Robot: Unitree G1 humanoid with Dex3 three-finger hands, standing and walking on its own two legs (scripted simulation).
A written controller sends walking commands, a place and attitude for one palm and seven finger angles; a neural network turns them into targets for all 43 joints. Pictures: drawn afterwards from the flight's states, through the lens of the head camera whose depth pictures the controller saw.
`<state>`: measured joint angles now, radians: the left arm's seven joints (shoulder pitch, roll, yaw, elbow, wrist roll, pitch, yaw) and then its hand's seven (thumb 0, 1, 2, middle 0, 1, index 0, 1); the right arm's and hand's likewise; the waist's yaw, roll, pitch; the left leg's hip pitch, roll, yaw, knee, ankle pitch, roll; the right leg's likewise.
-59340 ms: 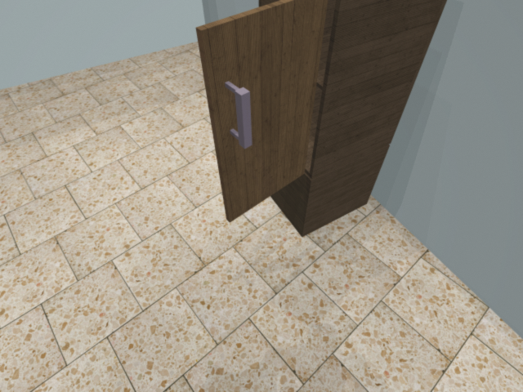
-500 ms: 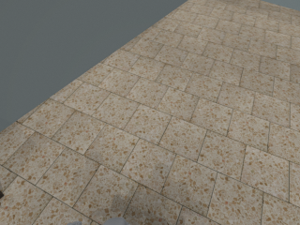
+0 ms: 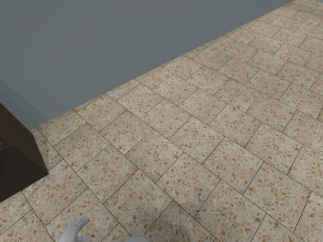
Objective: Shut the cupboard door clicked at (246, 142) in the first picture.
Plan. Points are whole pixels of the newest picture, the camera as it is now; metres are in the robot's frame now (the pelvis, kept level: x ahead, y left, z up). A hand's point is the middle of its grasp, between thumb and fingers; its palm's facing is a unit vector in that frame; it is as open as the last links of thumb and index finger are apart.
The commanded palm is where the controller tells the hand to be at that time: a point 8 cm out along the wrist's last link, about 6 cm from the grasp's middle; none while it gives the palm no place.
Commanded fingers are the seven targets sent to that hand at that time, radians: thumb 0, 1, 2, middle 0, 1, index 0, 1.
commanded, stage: turn to face it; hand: left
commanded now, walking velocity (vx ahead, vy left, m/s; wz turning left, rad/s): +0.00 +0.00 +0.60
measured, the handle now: out of the picture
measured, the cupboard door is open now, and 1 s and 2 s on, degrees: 26 26 26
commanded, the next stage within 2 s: take the last steps up to it in 1.74 s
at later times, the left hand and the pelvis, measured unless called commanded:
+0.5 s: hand out of the picture -0.02 +0.26 -0.17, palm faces +0.34 -0.90 -0.26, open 7.4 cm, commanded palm none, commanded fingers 0.00 0.90 0.90 -0.20 -0.30 -0.20 -0.30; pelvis +0.00 +0.03 +0.00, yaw +19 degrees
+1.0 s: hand out of the picture -0.02 +0.18 -0.13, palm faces +0.56 -0.78 -0.27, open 7.4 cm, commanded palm none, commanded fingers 0.00 0.90 0.90 -0.20 -0.30 -0.20 -0.30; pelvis +0.02 -0.02 +0.01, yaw +38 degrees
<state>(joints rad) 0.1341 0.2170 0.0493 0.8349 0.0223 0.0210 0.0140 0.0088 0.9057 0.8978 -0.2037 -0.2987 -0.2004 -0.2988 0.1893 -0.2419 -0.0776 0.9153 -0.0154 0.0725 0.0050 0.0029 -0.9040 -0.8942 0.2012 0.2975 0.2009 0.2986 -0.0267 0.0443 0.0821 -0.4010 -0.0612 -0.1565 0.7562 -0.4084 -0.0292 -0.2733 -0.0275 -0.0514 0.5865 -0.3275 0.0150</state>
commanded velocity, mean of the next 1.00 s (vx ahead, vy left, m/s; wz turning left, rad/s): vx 0.00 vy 0.00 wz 0.60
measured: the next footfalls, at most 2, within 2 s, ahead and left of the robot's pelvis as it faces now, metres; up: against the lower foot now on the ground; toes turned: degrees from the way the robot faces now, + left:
left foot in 0.36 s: +0.01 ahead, +0.14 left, +0.00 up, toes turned +19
right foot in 0.80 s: +0.10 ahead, -0.10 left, +0.00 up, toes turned +28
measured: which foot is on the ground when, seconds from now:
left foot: up 0.00-0.34, down 0.36-0.80, up 0.82-1.00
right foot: down 0.00-0.36, up 0.38-0.78, down 0.80-1.00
